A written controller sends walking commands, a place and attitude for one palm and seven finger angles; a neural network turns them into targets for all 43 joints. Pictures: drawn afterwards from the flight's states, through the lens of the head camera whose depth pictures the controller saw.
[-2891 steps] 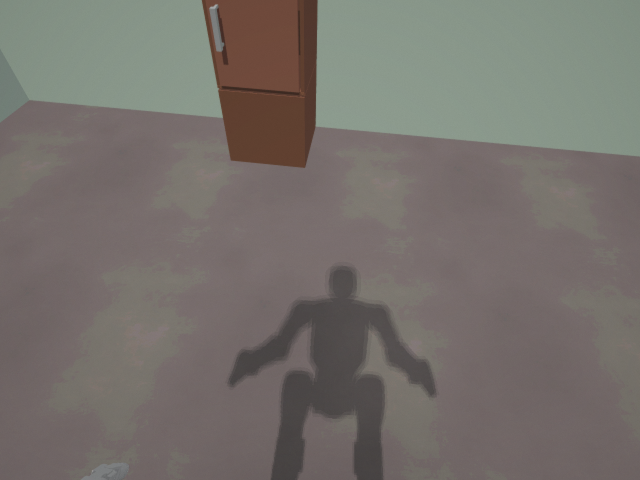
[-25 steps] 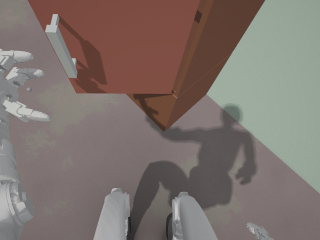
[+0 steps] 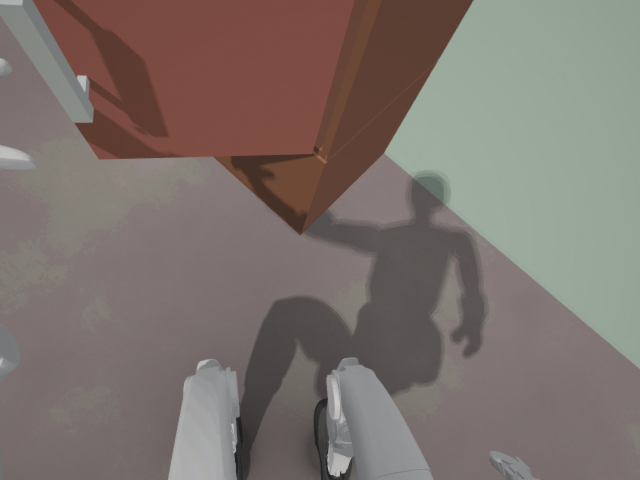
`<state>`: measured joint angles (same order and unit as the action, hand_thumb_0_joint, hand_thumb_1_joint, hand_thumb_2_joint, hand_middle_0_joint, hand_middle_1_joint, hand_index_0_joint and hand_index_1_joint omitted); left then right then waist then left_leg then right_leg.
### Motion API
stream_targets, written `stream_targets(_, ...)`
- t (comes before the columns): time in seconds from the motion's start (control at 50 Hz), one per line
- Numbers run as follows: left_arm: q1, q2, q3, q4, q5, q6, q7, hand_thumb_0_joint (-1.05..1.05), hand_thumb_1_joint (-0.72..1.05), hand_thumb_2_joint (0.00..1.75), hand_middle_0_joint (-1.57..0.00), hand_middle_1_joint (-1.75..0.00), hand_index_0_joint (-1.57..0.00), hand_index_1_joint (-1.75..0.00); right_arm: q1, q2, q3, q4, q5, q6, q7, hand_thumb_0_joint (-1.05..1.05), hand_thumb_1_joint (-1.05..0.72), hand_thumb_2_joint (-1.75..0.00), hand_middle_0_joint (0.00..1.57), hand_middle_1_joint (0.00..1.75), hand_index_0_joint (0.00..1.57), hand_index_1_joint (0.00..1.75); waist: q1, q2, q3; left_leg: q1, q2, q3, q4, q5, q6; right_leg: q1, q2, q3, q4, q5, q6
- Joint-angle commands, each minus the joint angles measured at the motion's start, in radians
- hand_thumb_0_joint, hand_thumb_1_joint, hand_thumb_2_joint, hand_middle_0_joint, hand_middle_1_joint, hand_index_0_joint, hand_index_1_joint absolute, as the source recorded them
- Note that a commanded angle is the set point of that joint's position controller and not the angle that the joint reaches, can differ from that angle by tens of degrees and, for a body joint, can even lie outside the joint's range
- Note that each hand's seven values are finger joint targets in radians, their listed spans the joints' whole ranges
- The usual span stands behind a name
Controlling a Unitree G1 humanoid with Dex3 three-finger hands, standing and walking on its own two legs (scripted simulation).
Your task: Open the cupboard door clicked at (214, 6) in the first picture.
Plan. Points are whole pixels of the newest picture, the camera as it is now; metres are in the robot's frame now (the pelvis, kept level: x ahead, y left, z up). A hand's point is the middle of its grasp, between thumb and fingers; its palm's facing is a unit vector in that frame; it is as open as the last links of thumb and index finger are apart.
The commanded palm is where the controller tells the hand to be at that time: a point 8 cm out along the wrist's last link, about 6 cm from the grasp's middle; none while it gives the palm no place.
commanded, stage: move the hooked fingers beside the handle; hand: left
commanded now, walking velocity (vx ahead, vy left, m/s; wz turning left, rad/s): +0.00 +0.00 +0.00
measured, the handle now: (54, 51) +0.56 +0.27 +0.07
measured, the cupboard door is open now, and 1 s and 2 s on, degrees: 49 49 49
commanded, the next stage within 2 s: slide the fingers in behind the handle in 0.82 s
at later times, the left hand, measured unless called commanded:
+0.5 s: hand out of the picture +0.51 +0.33 +0.06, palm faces +0.08 -1.00 -0.02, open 14.0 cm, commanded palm +0.50 +0.34 +0.06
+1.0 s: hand out of the picture +0.51 +0.32 +0.06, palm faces +0.10 -1.00 -0.03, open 14.0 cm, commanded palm +0.50 +0.33 +0.06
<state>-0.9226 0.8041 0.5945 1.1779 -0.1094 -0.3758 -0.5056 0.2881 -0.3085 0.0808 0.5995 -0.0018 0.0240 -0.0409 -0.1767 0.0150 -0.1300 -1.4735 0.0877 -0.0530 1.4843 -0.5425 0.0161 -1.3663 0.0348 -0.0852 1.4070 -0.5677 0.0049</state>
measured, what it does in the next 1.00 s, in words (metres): stands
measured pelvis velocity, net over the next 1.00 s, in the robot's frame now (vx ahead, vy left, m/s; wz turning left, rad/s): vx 0.01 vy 0.01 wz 0.00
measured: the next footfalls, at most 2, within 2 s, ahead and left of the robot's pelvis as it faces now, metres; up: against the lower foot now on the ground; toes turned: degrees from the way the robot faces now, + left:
none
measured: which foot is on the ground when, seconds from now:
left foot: down 0.00-1.00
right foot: down 0.00-1.00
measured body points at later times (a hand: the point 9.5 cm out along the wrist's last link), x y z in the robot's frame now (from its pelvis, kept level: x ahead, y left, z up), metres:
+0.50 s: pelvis +0.00 +0.01 +0.00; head +0.19 +0.07 +0.41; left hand +0.50 +0.38 +0.06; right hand +0.04 -0.26 -0.09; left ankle +0.06 +0.11 -0.57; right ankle +0.04 -0.13 -0.57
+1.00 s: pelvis +0.01 +0.01 +0.00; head +0.19 +0.07 +0.41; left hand +0.50 +0.38 +0.06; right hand +0.06 -0.27 -0.09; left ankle +0.06 +0.11 -0.57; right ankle +0.05 -0.13 -0.57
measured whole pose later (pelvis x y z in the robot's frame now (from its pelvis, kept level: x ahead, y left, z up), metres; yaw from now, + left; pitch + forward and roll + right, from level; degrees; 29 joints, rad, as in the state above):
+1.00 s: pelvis +0.01 +0.01 +0.00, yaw +0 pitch +31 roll -8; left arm -0.91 0.78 0.57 1.13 -0.10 -0.37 -0.48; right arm 0.29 -0.29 0.08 0.59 -0.01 0.05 -0.03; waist -0.18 0.02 -0.13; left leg -1.47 0.08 -0.06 1.48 -0.55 0.02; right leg -1.35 0.03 -0.09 1.38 -0.57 0.01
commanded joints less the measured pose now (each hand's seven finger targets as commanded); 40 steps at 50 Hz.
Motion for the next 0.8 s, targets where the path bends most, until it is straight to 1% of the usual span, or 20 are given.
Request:
stream_targets(0.0,-0.375,0.355,0.025,-0.165,-0.006,-0.036,0.0,0.0,-0.5,0.3,-0.3,-1.2,-0.3,-1.2,0.184,-0.213,-0.073,-0.052,0.003,-0.003,-0.015,0.0,-0.9,-0.9,0.2,0.3,0.2,0.3,0.008,0.249,-0.562,0.573,-0.022,-0.055,-0.153,0.326,0.024,0.103,0.023,0.025,-0.171,0.197,-0.031)
stream_targets(0.04,-0.361,0.374,0.032,-0.148,0.002,-0.015,0.0,0.0,-0.5,0.3,-0.3,-1.2,-0.3,-1.2,0.189,-0.216,-0.068,-0.058,0.003,0.004,-0.016,0.0,-0.9,-0.9,0.2,0.3,0.2,0.3,0.006,0.226,-0.546,0.537,-0.021,-0.052,-0.151,0.295,0.028,0.11,0.024,0.024,-0.171,0.183,-0.028)
stream_targets(0.1,-0.352,0.402,0.06,-0.202,-0.001,-0.015,-0.005,0.0,-0.5,0.3,-0.3,-1.2,-0.3,-1.2,0.197,-0.218,-0.07,-0.065,0.0,0.01,-0.013,0.0,-0.9,-0.9,0.2,0.3,0.2,0.3,0.027,0.263,-0.607,0.585,-0.017,-0.062,-0.154,0.332,0.022,0.106,0.024,0.019,-0.16,0.194,-0.031)
stream_targets(0.12,-0.355,0.388,0.05,-0.221,-0.004,-0.014,-0.006,0.0,-0.5,0.3,-0.3,-1.2,-0.3,-1.2,0.197,-0.216,-0.073,-0.065,0.0,0.011,-0.011,0.0,-0.9,-0.9,0.2,0.3,0.2,0.3,0.021,0.269,-0.615,0.593,-0.015,-0.059,-0.153,0.334,0.023,0.105,0.026,0.021,-0.163,0.197,-0.03)
stream_targets(0.2,-0.381,0.395,0.068,-0.249,-0.01,-0.02,-0.002,0.0,-0.5,0.3,-0.3,-1.2,-0.3,-1.2,0.206,-0.216,-0.076,-0.051,-0.002,0.013,-0.006,0.0,-0.9,-0.9,0.2,0.3,0.2,0.3,0.011,0.271,-0.611,0.615,-0.011,-0.071,-0.158,0.34,0.021,0.087,0.028,0.015,-0.164,0.198,-0.03)
stream_targets(0.22,-0.368,0.412,0.08,-0.241,-0.006,-0.017,0.0,0.0,-0.5,0.3,-0.3,-1.2,-0.3,-1.2,0.207,-0.216,-0.075,-0.05,-0.001,0.014,-0.006,0.0,-0.9,-0.9,0.2,0.3,0.2,0.3,0.018,0.271,-0.602,0.598,-0.012,-0.068,-0.158,0.323,0.021,0.092,0.028,0.017,-0.166,0.186,-0.03)
stream_targets(0.24,-0.385,0.398,0.063,-0.243,-0.003,-0.014,0.003,0.0,-0.5,0.3,-0.3,-1.2,-0.3,-1.2,0.205,-0.214,-0.073,-0.048,-0.001,0.014,-0.005,0.0,-0.9,-0.9,0.2,0.3,0.2,0.3,0.01,0.271,-0.585,0.593,-0.012,-0.068,-0.163,0.306,0.022,0.09,0.029,0.016,-0.169,0.177,-0.03)
stream_targets(0.26,-0.403,0.387,0.054,-0.26,-0.004,-0.02,0.003,0.0,-0.5,0.3,-0.3,-1.2,-0.3,-1.2,0.208,-0.213,-0.073,-0.045,-0.003,0.011,-0.004,0.0,-0.9,-0.9,0.2,0.3,0.2,0.3,0.011,0.304,-0.591,0.626,-0.012,-0.08,-0.169,0.316,0.018,0.063,0.029,0.011,-0.163,0.176,-0.036)
stream_targets(0.32,-0.408,0.357,0.03,-0.281,0.004,-0.02,0.012,0.0,-0.5,0.3,-0.3,-1.2,-0.3,-1.2,0.212,-0.213,-0.078,-0.034,-0.007,0.012,-0.003,0.0,-0.9,-0.9,0.2,0.3,0.2,0.3,0.007,0.329,-0.607,0.688,-0.009,-0.097,-0.184,0.334,0.009,0.037,0.025,0.003,-0.168,0.18,-0.038)
stream_targets(0.38,-0.377,0.328,0.021,-0.278,-0.003,-0.016,0.012,0.0,-0.5,0.3,-0.3,-1.2,-0.3,-1.2,0.218,-0.214,-0.082,-0.031,-0.009,0.016,-0.002,0.0,-0.9,-0.9,0.2,0.3,0.2,0.3,0.007,0.317,-0.609,0.73,-0.006,-0.108,-0.194,0.374,0.006,0.029,0.023,-0.003,-0.174,0.197,-0.039)
stream_targets(0.42,-0.355,0.273,-0.013,-0.277,-0.008,-0.007,0.011,0.0,-0.5,0.3,-0.3,-1.2,-0.3,-1.2,0.216,-0.206,-0.085,-0.032,-0.008,0.017,0.001,0.0,-0.9,-0.9,0.2,0.3,0.2,0.3,0.005,0.313,-0.595,0.743,-0.007,-0.11,-0.203,0.378,0.004,0.03,0.022,-0.006,-0.185,0.203,-0.038)
stream_targets(0.44,-0.332,0.304,0.019,-0.254,-0.012,-0.002,0.015,0.0,-0.5,0.3,-0.3,-1.2,-0.3,-1.2,0.217,-0.209,-0.084,-0.035,-0.007,0.019,0.0,0.0,-0.9,-0.9,0.2,0.3,0.2,0.3,0.012,0.279,-0.575,0.706,-0.008,-0.102,-0.203,0.359,0.007,0.056,0.022,-0.002,-0.191,0.201,-0.036)
stream_targets(0.46,-0.324,0.31,0.026,-0.244,-0.016,-0.005,0.015,0.0,-0.5,0.3,-0.3,-1.2,-0.3,-1.2,0.218,-0.207,-0.08,-0.036,-0.006,0.018,-0.001,0.0,-0.9,-0.9,0.2,0.3,0.2,0.3,0.013,0.285,-0.56,0.699,-0.009,-0.097,-0.202,0.374,0.009,0.058,0.025,-0.002,-0.187,0.208,-0.039)
stream_targets(0.5,-0.334,0.311,0.02,-0.239,-0.009,-0.007,0.021,0.0,-0.5,0.3,-0.3,-1.2,-0.3,-1.2,0.209,-0.208,-0.08,-0.042,-0.006,0.02,-0.002,0.0,-0.9,-0.9,0.2,0.3,0.2,0.3,0.007,0.257,-0.542,0.666,-0.01,-0.09,-0.204,0.344,0.011,0.07,0.025,0.0,-0.191,0.195,-0.035)
stream_targets(0.52,-0.338,0.32,0.026,-0.251,-0.007,-0.014,0.026,0.0,-0.5,0.3,-0.3,-1.2,-0.3,-1.2,0.205,-0.204,-0.079,-0.045,-0.006,0.019,-0.002,0.0,-0.9,-0.9,0.2,0.3,0.2,0.3,0.013,0.268,-0.544,0.653,-0.014,-0.08,-0.199,0.352,0.014,0.089,0.024,0.005,-0.193,0.204,-0.035)
stream_targets(0.56,-0.354,0.308,0.022,-0.294,-0.008,-0.041,0.033,0.0,-0.5,0.3,-0.3,-1.2,-0.3,-1.2,0.206,-0.201,-0.084,-0.043,-0.009,0.016,0.002,0.0,-0.9,-0.9,0.2,0.3,0.2,0.3,0.016,0.309,-0.563,0.716,-0.011,-0.092,-0.206,0.381,0.005,0.062,0.025,0.002,-0.188,0.209,-0.042)
stream_targets(0.6,-0.331,0.296,0.022,-0.305,-0.015,-0.056,0.035,0.0,-0.5,0.3,-0.3,-1.2,-0.3,-1.2,0.201,-0.202,-0.088,-0.04,-0.01,0.017,0.004,0.0,-0.9,-0.9,0.2,0.3,0.2,0.3,0.019,0.314,-0.583,0.75,-0.009,-0.095,-0.213,0.404,0.0,0.068,0.025,0.0,-0.195,0.217,-0.041)
stream_targets(0.66,-0.3,0.269,0.014,-0.257,-0.023,-0.055,0.029,0.0,-0.5,0.3,-0.3,-1.2,-0.3,-1.2,0.199,-0.199,-0.087,-0.041,-0.005,0.02,0.005,0.0,-0.9,-0.9,0.2,0.3,0.2,0.3,0.013,0.27,-0.551,0.715,-0.013,-0.087,-0.209,0.401,0.007,0.085,0.025,0.003,-0.198,0.224,-0.04)
stream_targets(0.72,-0.318,0.237,-0.025,-0.244,-0.016,-0.046,0.029,0.0,-0.5,0.3,-0.3,-1.2,-0.3,-1.2,0.191,-0.202,-0.087,-0.042,-0.004,0.023,0.002,0.0,-0.9,-0.9,0.2,0.3,0.2,0.3,0.001,0.259,-0.52,0.687,-0.015,-0.084,-0.214,0.348,0.009,0.074,0.022,0.003,-0.203,0.202,-0.036)
stream_targets(0.78,-0.346,0.271,-0.001,-0.245,-0.019,-0.058,0.035,0.0,-0.5,0.3,-0.3,-1.2,-0.3,-1.2,0.189,-0.204,-0.084,-0.042,-0.005,0.02,-0.002,0.0,-0.9,-0.9,0.2,0.3,0.2,0.3,0.0,0.249,-0.539,0.663,-0.018,-0.076,-0.199,0.341,0.012,0.091,0.024,0.009,-0.198,0.204,-0.036)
